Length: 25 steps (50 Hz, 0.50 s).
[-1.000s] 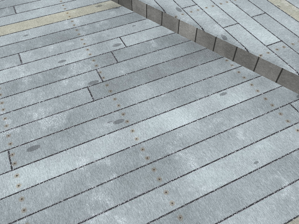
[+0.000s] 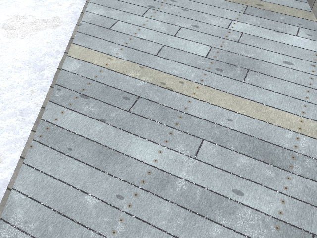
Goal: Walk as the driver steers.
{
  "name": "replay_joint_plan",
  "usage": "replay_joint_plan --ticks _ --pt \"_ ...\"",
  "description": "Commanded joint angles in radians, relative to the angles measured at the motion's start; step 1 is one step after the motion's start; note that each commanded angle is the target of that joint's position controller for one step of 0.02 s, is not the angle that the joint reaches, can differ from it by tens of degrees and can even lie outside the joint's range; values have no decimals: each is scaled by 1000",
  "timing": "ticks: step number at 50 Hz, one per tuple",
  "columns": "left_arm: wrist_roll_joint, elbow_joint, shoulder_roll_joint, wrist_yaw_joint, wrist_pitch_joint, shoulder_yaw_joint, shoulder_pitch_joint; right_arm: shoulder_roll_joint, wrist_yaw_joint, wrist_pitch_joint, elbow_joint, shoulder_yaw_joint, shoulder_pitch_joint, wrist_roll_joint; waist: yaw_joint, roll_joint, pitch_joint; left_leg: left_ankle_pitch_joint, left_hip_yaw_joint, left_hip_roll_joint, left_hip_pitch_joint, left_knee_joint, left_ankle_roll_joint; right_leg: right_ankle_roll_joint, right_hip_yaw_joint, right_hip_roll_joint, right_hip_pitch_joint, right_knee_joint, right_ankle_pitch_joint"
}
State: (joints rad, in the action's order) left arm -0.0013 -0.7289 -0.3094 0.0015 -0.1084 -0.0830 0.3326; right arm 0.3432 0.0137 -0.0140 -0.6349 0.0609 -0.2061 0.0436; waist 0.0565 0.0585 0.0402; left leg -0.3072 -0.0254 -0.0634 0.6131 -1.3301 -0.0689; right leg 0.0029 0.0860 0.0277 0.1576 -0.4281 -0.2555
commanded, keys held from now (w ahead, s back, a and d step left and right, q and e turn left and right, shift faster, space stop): w+shift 0.24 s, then shift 0.76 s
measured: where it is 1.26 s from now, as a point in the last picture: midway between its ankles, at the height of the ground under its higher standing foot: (153, 197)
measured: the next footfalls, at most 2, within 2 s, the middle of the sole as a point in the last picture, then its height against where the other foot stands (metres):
left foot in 0.28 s outside the picture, level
right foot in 0.68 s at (177, 178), level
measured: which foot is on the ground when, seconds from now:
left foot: up 0.00-0.26, down 0.28-0.72, up 0.74-0.98, down 1.00-1.00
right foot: down 0.00-0.30, up 0.32-0.66, down 0.68-1.00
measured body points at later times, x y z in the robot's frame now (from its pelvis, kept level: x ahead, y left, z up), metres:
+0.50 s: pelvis +0.42 +0.06 +0.01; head +0.46 +0.07 +0.45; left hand +0.53 +0.36 -0.10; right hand +0.54 -0.20 -0.11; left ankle +0.41 +0.13 -0.74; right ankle +0.46 -0.13 -0.65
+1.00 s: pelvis +0.62 +0.06 -0.01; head +0.64 +0.07 +0.44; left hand +0.70 +0.33 -0.13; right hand +0.77 -0.18 -0.13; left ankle +0.60 +0.21 -0.74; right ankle +0.73 -0.02 -0.73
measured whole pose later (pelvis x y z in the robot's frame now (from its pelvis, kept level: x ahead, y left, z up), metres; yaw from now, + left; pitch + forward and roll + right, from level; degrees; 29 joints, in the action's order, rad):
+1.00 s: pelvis +0.62 +0.06 -0.01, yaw +12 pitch +0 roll -1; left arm -0.01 -0.86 -0.22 0.01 -0.01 0.00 0.11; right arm 0.26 -0.03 0.05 -0.86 0.04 -0.18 -0.02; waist 0.01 0.01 0.04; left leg -0.27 -0.06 -0.04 0.30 -0.57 0.02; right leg -0.03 0.01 0.05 0.39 -0.50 -0.12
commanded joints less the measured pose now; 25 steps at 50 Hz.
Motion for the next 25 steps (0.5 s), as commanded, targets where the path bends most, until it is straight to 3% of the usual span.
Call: replay_joint_plan --ticks 1,4,7,9,11,12,13,14,15,16,17,18,19,20,21,23,24,25 --pt "9 24 -41 7 -18 2 -48 -34 14 1 103 -17 30 -3 -48 -122 50 72 -86 -108 218 18 8 -135 -233 -282 -49 244 115" --pt "-12 -1 -79 6 -25 1 -33 -25 20 -15 111 -23 97 -9 -50 -69 105 252 -74 -61 199 202 19 -139 -95 -245 7 306 218" --pt "-6 -47 -119 5 -23 2 67 -36 43 -41 136 -32 228 -14 -3 -18 140 379 -2 -14 150 442 -17 -124 -10 -250 -65 362 343" --pt "10 -78 -152 2 -11 2 109 -32 65 -60 165 -34 305 -10 0 -41 159 364 68 30 95 597 -41 -115 40 -267 -149 353 559" --pt "7 -103 -191 -9 4 3 149 8 69 -66 185 -13 331 -13 -30 -136 97 271 155 119 -15 641 -67 -117 67 -289 -258 248 1067" --pt "-3 -107 -200 -18 10 10 145 42 65 -58 177 7 253 -10 -94 -194 22 219 166 160 -109 610 -90 -124 72 -303 -306 114 1380" --pt "3 -107 -271 -30 17 -7 56 63 56 -51 124 22 18 -19 -234 -257 -35 227 91 131 -260 667 -124 -111 53 -340 -280 -72 1411" --pt "1 -81 -265 -41 30 -7 -50 130 42 -43 36 55 -249 -23 -375 -219 -122 436 92 143 -486 842 -134 -83 129 -263 -255 -355 1406" --pt "-43 -34 -140 -42 22 19 31 226 24 -40 -24 66 -303 -41 -258 63 -221 854 -110 15 -882 683 -126 -32 109 -119 76 -751 361" --pt "-5 -54 -19 -5 -7 64 261 211 21 -50 0 51 -233 -87 -105 218 -472 874 -616 -267 -1239 718 -354 -7 -108 11 460 -1086 -384" --pt "33 -66 -141 -2 -20 33 134 139 28 -50 13 42 -230 -86 -192 -32 -522 869 -546 -234 -1117 797 -303 -25 -242 -18 411 -1095 -364" --pt "57 -7 -116 -6 -23 32 21 129 33 -61 -6 33 -155 -60 -139 -49 -303 853 -431 -212 -928 865 -268 -22 -209 -46 466 -1002 -315" --pt "41 -5 -87 -19 -22 38 -22 102 33 -70 -14 26 -74 -37 -87 -113 -153 825 -345 -183 -738 910 -229 -8 -175 -92 487 -914 -245" --pt "28 -14 -78 -26 -14 36 -36 60 30 -76 -18 15 -36 -43 -64 -91 -79 880 -281 -157 -588 956 -209 1 -151 -110 449 -865 -179" --pt "22 -18 -70 -21 -2 36 0 47 29 -81 -26 11 -36 -58 -36 -19 -80 963 -251 -149 -495 979 -211 13 -155 -126 378 -844 -148" --pt "10 -29 -46 -13 14 38 15 19 23 -86 -50 5 -33 -44 -10 -20 -94 945 -176 -117 -436 1021 -195 32 -149 -143 354 -719 -105" --pt "7 -22 -27 -11 19 43 -13 31 14 -87 -61 8 -27 -41 -7 -22 -92 958 -142 -99 -404 1035 -189 41 -128 -137 353 -647 -69" --pt "-3 -5 -14 -17 30 47 -88 15 4 -85 -71 2 -30 -41 -26 -49 -98 979 -111 -56 -401 1062 -163 37 -104 -123 358 -607 13"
